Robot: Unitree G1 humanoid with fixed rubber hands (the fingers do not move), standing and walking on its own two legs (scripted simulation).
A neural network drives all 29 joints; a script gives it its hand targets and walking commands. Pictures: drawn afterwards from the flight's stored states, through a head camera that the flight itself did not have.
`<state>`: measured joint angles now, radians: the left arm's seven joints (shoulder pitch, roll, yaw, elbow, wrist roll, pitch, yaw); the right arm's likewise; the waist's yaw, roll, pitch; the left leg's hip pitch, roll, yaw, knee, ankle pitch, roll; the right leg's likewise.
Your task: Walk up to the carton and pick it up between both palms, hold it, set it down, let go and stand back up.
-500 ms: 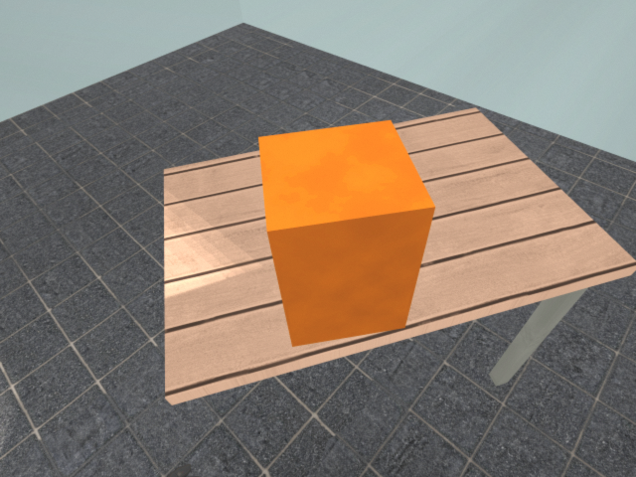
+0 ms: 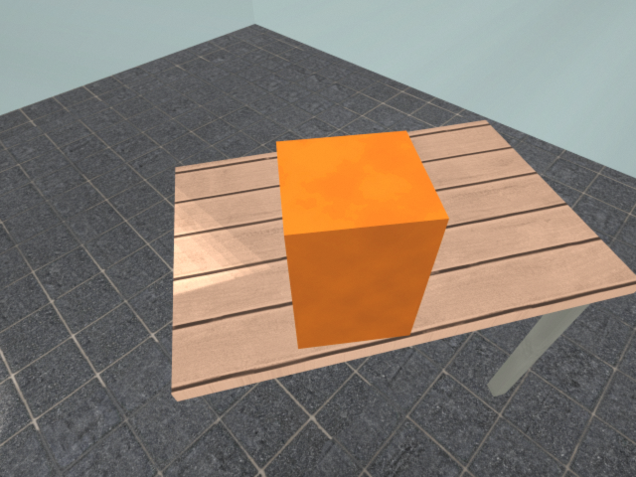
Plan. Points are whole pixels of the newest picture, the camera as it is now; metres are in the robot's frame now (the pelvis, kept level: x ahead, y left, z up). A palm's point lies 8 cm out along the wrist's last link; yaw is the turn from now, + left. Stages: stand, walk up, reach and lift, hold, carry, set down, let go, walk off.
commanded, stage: walk up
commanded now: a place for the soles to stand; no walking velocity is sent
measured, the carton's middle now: (348, 246) +0.46 -0.02 +0.01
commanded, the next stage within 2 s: reach and lift in 1.66 s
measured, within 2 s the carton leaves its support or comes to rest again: neither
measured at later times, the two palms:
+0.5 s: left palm out of the picture +0.01 +0.21 -0.15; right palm out of the picture +0.03 -0.27 -0.12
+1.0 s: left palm out of the picture -0.04 +0.19 -0.14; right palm out of the picture +0.05 -0.29 -0.14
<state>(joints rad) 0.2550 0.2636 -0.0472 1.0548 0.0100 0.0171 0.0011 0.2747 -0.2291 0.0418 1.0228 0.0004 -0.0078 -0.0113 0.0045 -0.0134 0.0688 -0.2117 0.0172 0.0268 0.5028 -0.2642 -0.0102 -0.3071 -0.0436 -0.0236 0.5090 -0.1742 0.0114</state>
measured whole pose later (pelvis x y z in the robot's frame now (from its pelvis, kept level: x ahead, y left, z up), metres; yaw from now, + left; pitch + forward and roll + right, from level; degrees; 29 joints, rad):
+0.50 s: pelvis -0.03 -0.03 +0.00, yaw +8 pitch -2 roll -1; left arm 0.18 0.25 -0.06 0.98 0.02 0.06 0.00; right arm 0.31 -0.20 0.03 0.92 0.01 0.00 -0.02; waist 0.00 -0.05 0.05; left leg -0.22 -0.02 -0.01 0.57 -0.32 0.04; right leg -0.33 -0.03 -0.14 0.56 -0.29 -0.02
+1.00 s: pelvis +0.00 -0.06 +0.00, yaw +10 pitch -1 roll +0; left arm 0.24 0.23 -0.06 1.09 0.00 0.02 0.01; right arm 0.28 -0.22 0.06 1.04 0.01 -0.02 -0.02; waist 0.00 0.01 0.05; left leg -0.17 -0.01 -0.06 0.49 -0.29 0.00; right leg -0.25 -0.01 -0.19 0.43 -0.16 -0.06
